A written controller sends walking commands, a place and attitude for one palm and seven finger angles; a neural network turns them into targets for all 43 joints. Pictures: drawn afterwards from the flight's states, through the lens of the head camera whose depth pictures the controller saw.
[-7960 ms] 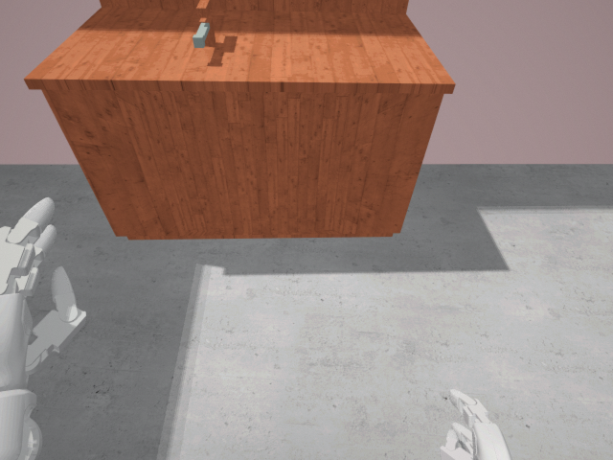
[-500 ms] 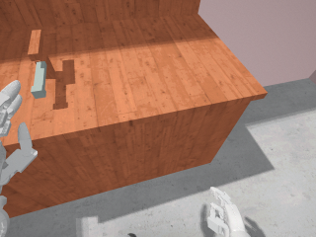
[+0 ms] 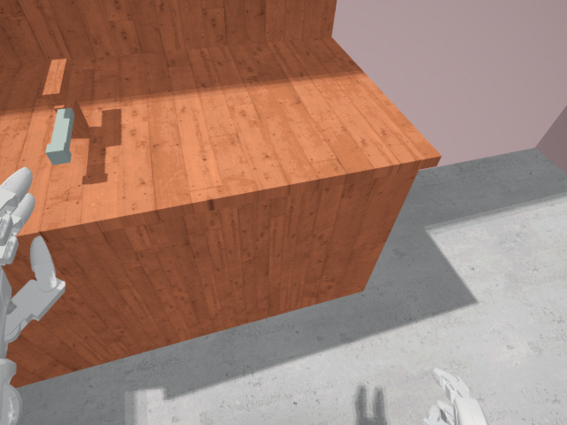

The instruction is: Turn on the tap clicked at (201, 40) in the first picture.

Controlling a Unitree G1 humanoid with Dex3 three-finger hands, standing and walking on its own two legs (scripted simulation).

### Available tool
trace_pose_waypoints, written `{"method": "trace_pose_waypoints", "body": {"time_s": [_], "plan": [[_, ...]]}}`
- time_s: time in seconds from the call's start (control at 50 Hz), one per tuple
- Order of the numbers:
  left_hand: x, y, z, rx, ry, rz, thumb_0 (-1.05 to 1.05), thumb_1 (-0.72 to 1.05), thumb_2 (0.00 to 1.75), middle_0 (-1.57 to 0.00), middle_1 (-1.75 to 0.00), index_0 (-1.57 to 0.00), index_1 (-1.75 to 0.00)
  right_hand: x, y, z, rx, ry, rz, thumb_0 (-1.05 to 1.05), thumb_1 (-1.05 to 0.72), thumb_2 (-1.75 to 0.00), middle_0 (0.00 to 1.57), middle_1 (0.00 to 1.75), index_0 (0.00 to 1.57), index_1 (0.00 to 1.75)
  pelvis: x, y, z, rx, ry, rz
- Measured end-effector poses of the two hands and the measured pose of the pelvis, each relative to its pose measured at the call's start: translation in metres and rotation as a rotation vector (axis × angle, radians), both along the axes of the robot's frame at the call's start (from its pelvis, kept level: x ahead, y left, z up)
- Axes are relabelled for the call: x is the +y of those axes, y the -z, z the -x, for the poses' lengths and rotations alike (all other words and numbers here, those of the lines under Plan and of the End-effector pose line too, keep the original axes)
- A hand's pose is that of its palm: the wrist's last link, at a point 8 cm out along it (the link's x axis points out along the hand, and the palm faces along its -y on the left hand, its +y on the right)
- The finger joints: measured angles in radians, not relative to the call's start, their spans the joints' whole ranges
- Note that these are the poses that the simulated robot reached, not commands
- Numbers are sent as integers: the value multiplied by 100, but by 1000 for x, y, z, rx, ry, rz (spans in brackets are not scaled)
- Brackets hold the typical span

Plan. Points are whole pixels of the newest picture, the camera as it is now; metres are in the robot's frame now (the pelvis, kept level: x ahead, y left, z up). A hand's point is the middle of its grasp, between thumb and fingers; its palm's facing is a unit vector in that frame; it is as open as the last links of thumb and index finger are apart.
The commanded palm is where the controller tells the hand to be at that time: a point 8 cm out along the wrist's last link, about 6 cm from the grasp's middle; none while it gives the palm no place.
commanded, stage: come to a stop and stand still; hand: left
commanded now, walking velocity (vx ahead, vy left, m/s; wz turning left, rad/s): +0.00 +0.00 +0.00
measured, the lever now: (58, 153) +0.51 +0.43 +0.07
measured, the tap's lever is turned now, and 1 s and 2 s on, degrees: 0 0 0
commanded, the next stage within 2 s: look again from close up in 0.78 s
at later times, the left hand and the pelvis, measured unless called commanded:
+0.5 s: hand (35, 309) +0.19 +0.26 +0.16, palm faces +0.39 -0.84 -0.39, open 7.4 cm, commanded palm +0.14 +0.30 +0.18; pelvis -0.03 +0.02 +0.00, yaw +0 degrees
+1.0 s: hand out of the picture +0.24 +0.32 +0.19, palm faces +0.50 -0.77 -0.40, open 7.4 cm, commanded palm +0.15 +0.30 +0.18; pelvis -0.02 +0.02 +0.00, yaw -1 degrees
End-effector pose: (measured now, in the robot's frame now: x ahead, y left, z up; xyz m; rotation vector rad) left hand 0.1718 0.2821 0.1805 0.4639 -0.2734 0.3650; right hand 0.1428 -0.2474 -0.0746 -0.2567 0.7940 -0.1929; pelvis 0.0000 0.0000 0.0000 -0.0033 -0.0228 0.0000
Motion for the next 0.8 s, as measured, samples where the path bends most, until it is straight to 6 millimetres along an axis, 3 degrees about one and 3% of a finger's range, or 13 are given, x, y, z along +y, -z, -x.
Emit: {"method": "trace_pose_waypoints", "body": {"time_s": [0.1,0.26,0.4,0.52,0.62,0.8], "plan": [[3,0,16,-8,-12,1,2,89,90,-21,-30,-21,-30,22,-6,0,-52,-48,-36,1,-90,-90,20,30,20,30,2,-1,11,-6,9,-5],[2,2,26,-1,-30,21,2,89,90,-21,-30,-21,-30,46,3,5,-66,-103,-106,1,-90,-90,20,30,21,30,4,0,24,-4,12,2],[7,13,23,38,-4,48,2,89,90,-21,-30,-21,-30,44,6,26,-8,-71,-77,1,-90,-89,20,30,21,31,12,-1,28,-5,11,8],[17,6,22,30,-1,6,2,89,90,-21,-30,-21,-30,39,4,36,16,-39,-45,1,-90,-90,20,30,21,30,18,-3,24,-2,6,3],[22,2,20,15,-11,-8,2,89,90,-21,-30,-21,-30,39,5,32,8,-31,-47,1,-90,-90,20,30,21,30,22,-3,20,-4,10,4],[22,14,11,47,-13,36,2,89,90,-21,-30,-21,-30,47,2,11,-30,-48,-59,1,-90,-90,20,30,21,30,25,-2,14,3,14,6]]}}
